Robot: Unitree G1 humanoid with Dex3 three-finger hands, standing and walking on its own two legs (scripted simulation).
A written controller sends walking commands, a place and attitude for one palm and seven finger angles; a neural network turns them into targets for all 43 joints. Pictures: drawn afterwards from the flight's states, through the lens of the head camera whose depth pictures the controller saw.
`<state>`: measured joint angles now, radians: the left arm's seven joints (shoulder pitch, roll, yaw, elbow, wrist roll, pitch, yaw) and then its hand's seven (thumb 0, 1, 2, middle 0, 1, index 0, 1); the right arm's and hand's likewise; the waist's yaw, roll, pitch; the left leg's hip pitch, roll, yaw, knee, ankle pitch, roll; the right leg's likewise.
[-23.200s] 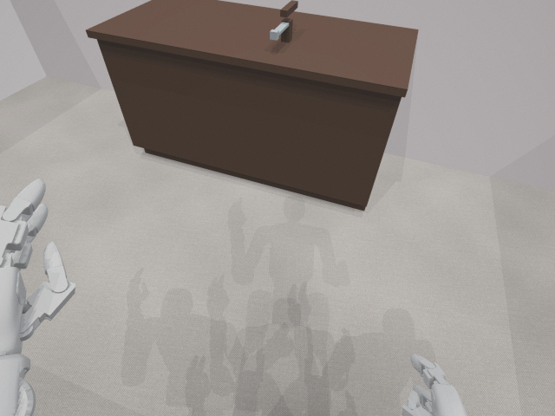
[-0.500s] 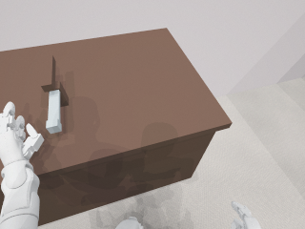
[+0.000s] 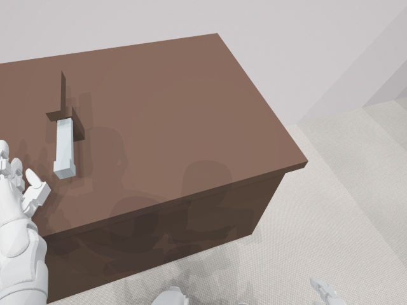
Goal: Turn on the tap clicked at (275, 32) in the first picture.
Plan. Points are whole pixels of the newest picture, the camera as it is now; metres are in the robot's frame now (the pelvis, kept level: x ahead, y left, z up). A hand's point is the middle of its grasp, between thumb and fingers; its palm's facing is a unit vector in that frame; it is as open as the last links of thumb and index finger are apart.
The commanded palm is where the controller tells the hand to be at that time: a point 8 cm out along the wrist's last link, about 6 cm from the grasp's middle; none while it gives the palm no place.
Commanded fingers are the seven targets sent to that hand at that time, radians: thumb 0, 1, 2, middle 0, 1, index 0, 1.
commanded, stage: push the lever round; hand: left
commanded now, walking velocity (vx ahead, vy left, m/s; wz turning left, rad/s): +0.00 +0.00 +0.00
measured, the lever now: (64, 168) +0.35 +0.29 +0.06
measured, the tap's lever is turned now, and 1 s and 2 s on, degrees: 0 8 35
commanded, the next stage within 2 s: none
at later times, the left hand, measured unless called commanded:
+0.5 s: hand (56, 179) +0.32 +0.30 +0.06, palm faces +0.56 -0.83 -0.09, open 7.8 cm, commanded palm +0.27 +0.33 +0.06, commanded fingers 0.00 0.90 0.90 -0.15 -0.15 -0.15 -0.15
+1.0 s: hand (72, 178) +0.33 +0.27 +0.06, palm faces +0.58 -0.81 -0.07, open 7.8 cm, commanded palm +0.29 +0.29 +0.06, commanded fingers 0.00 0.90 0.90 -0.15 -0.15 -0.15 -0.15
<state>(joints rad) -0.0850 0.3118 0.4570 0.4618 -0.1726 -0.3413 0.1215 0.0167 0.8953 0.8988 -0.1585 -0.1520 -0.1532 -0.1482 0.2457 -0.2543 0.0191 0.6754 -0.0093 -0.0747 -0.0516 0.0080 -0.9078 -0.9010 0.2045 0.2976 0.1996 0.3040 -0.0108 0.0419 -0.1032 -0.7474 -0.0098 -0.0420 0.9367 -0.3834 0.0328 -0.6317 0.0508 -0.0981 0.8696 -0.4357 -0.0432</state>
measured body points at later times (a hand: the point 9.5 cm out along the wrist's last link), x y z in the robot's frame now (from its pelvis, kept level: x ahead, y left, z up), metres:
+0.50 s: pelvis +0.00 +0.00 +0.00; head +0.05 +0.01 +0.45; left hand +0.29 +0.34 +0.07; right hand +0.14 -0.25 -0.11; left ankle +0.04 +0.09 -0.69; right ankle +0.00 -0.10 -0.69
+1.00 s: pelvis +0.00 -0.01 +0.00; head +0.05 +0.00 +0.45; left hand +0.29 +0.31 +0.07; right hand +0.15 -0.25 -0.11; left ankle +0.04 +0.09 -0.69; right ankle +0.00 -0.10 -0.69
